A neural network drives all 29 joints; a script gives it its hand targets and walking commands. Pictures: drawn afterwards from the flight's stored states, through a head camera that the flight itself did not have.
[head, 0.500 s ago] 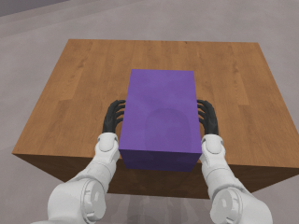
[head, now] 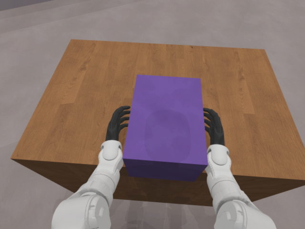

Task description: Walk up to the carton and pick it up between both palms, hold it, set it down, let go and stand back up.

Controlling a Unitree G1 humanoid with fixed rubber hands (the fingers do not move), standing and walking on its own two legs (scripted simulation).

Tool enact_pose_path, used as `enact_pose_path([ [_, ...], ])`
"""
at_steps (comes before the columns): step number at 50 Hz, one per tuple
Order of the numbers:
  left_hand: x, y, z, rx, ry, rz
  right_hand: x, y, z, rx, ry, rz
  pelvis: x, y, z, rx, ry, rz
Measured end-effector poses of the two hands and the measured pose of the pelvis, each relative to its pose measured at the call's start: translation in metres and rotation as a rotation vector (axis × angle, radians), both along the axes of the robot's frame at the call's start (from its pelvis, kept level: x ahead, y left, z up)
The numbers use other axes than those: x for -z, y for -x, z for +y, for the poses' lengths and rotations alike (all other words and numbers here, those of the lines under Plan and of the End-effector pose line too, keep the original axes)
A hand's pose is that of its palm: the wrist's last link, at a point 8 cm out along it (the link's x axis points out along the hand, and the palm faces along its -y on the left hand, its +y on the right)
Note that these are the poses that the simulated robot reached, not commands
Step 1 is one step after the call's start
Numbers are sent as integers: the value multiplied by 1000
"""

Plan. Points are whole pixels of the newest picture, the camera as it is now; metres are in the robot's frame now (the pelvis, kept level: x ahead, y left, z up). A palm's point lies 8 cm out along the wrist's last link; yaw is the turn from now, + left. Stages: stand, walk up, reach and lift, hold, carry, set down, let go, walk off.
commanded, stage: reach and lift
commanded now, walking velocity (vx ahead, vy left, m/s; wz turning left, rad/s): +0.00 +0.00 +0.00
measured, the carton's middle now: (165, 127) +0.42 -0.04 -0.02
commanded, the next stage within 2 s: none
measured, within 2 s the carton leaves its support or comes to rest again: leaves its support in 1.04 s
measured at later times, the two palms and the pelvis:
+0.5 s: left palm (114, 134) +0.39 +0.10 -0.01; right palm (215, 138) +0.37 -0.18 -0.01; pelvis +0.00 +0.00 +0.00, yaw +0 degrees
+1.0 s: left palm (113, 137) +0.38 +0.11 +0.00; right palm (215, 138) +0.37 -0.18 +0.00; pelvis +0.00 -0.01 +0.00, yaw +1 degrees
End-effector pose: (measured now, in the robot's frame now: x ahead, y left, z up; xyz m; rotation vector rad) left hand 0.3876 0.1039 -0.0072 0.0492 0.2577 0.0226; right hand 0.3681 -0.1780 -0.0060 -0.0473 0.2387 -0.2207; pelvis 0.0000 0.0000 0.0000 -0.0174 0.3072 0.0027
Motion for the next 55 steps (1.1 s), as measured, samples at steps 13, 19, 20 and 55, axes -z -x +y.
enact_pose_path([
  [13,-1,0,0,2,-10,-1,0,0,0,-1,4,1,-2,1,-1,-2,-2,8],
  [19,0,-1,-1,0,-7,0,0,-1,-1,-3,6,1,-2,0,-2,-2,-2,16],
  [20,0,-1,-1,-1,-7,-1,0,-1,-1,-3,6,1,-2,0,-2,-2,-2,17],
  [55,-7,14,4,-31,-26,-43,-8,4,3,-39,26,-45,-4,10,-10,-19,2,43],
])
